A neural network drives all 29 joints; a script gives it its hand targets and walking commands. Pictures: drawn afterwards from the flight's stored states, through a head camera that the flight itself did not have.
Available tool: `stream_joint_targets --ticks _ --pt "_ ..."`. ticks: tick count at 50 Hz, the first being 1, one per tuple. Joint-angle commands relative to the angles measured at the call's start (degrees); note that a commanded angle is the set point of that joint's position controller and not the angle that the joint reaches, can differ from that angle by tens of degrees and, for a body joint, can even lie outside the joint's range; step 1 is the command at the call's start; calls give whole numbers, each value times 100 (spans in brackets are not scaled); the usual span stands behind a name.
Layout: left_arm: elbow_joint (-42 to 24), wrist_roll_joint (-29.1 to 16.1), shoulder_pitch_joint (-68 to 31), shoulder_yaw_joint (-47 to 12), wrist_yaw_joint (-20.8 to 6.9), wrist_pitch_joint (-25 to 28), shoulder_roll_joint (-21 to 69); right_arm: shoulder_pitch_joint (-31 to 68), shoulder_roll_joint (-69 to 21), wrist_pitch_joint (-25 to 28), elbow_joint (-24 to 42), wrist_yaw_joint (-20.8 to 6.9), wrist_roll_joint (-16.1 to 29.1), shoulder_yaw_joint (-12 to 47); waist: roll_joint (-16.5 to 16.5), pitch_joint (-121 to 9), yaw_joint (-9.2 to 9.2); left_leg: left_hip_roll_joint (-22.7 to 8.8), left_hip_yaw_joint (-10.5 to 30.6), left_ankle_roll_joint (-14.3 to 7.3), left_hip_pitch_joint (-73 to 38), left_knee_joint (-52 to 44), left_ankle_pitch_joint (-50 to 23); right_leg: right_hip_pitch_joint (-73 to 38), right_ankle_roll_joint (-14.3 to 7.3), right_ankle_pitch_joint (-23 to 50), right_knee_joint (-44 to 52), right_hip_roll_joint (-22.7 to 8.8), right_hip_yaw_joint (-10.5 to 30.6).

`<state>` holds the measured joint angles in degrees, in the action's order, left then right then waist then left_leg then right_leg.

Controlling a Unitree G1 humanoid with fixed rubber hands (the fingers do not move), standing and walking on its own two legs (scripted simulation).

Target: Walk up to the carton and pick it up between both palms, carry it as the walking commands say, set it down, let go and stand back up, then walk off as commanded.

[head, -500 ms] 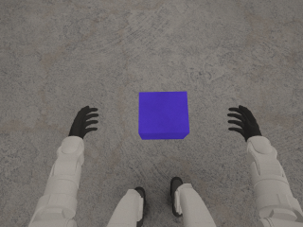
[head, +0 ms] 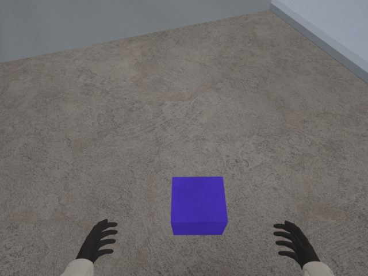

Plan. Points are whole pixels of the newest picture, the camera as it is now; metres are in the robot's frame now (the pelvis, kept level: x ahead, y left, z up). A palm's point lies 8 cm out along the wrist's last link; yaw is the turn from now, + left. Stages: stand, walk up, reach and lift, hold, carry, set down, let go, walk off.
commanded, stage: let go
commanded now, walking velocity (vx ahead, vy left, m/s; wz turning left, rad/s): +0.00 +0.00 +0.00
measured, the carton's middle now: (197, 206) +0.49 -0.03 -0.66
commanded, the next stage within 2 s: stand in 0.34 s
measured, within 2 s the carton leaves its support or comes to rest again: neither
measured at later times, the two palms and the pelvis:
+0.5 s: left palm (78, 269) +0.14 +0.26 -0.10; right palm (316, 271) +0.14 -0.26 -0.09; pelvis +0.03 +0.00 +0.00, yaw -1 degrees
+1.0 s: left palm out of the picture +0.11 +0.27 -0.14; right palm out of the picture +0.09 -0.25 -0.13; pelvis +0.06 +0.01 -0.01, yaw -3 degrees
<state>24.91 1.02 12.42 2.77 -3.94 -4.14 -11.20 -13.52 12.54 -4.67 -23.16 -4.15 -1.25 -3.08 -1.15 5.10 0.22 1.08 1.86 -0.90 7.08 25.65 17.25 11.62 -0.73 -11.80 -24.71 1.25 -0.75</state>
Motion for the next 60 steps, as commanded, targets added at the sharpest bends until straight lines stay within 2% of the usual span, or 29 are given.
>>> stream_joint_targets --ticks 1,10,17,18,19,21,24,26,29,38,46,60 --pt "-571 25 -282 109 -25 -106 -512 286 490 -118 516 -45 -51 -174 -56 -117 -2 -45 -58 44 1231 -859 -215 -1652 139 611 110 60 88" --pt "-639 6 -172 154 -8 -327 -523 255 523 -378 568 15 -9 -122 88 -184 37 -2 8 67 940 -612 -796 -1750 128 973 -1 89 153" --pt "-732 17 -165 148 162 -405 -568 224 567 -493 654 157 137 -31 19 -357 78 -8 72 82 878 -458 -1206 -1796 141 1213 -121 94 214" --pt "355 224 368 184 394 159 -1006 -82 843 124 -377 388 -269 -111 268 -237 -106 -436 -33 351 658 -362 773 -128 306 -653 466 -687 576" --pt "435 342 406 207 514 383 -1169 -325 911 384 -394 496 -343 -134 372 64 3 -574 262 327 715 -461 1046 373 315 -1412 610 -688 809" --pt "661 263 260 107 512 666 -904 -142 866 696 -628 528 -237 -103 138 2 -9 -732 569 186 919 -491 1026 528 283 -935 394 -647 858" --pt "981 143 202 29 415 903 -807 -62 758 916 -878 498 -116 -35 53 -929 -16 -776 597 148 662 -303 -190 -14 163 646 -31 -651 917" --pt "1166 125 316 25 425 942 -873 -231 831 944 -1039 510 -63 -39 44 -1181 1 -763 548 156 460 -117 -1085 -55 121 1330 -228 -659 928" --pt "1435 91 567 7 464 908 -956 -475 879 910 -1220 544 -16 -16 -36 -1138 3 -753 473 143 336 28 -1806 46 108 1578 -358 -622 862" --pt "1946 13 879 -86 553 731 -978 -936 944 755 -1603 611 40 73 -12 -895 8 -735 303 36 281 195 -2905 84 46 1793 -633 -535 738" --pt "2378 -15 956 -139 618 578 -951 -1138 891 632 -2035 657 59 149 35 -731 7 -688 187 -44 231 166 -3019 -22 -12 1866 -711 -503 688" --pt "3247 -22 1047 -305 651 405 -721 -1400 634 507 -2997 698 53 327 75 -296 16 -642 166 -121 184 -110 -2008 -51 -76 1578 -443 -515 750"
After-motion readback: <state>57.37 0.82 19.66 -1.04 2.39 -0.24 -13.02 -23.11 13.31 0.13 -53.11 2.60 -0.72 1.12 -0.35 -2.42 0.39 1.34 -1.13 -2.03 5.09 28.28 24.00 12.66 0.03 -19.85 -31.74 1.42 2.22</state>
